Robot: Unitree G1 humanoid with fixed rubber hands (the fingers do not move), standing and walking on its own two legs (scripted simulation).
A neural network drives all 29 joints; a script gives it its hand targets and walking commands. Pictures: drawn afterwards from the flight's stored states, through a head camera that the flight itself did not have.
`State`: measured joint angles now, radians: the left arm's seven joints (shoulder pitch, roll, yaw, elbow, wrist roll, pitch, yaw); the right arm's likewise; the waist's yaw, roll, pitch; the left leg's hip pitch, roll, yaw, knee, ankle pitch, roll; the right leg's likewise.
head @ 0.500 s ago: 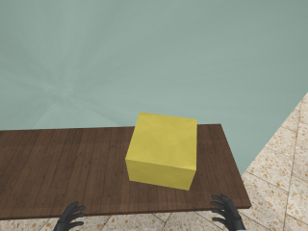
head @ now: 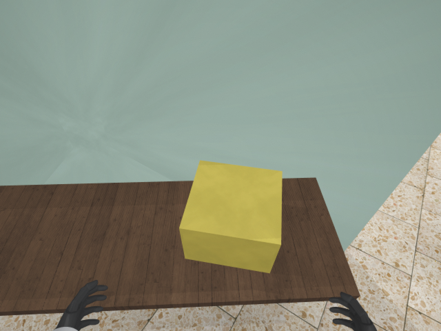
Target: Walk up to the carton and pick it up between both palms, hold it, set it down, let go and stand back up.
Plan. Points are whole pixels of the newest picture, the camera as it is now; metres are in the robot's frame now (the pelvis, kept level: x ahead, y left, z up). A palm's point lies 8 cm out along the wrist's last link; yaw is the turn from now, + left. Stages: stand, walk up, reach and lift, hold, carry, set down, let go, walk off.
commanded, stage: stand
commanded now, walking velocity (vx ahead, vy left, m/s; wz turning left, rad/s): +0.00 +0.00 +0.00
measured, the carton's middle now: (233, 214) +0.41 -0.06 -0.10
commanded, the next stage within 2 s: none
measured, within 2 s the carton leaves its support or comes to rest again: neither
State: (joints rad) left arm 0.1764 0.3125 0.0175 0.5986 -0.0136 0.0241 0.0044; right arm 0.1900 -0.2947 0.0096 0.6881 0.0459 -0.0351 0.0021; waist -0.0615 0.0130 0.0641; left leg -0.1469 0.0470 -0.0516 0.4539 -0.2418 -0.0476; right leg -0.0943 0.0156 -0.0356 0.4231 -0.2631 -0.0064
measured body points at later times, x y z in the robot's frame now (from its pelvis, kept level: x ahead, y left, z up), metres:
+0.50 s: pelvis +0.02 +0.00 +0.00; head +0.03 +0.00 +0.45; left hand +0.20 +0.27 -0.07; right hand +0.14 -0.29 -0.10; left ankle +0.01 +0.15 -0.74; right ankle -0.02 -0.11 -0.74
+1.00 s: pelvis +0.01 +0.00 +0.00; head +0.02 +0.00 +0.45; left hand +0.20 +0.28 -0.07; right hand +0.13 -0.29 -0.11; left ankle +0.01 +0.15 -0.74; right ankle -0.02 -0.11 -0.74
